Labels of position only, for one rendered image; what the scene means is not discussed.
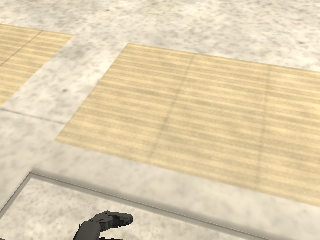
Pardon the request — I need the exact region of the robot left hand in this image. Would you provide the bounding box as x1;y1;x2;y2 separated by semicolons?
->
73;210;134;240

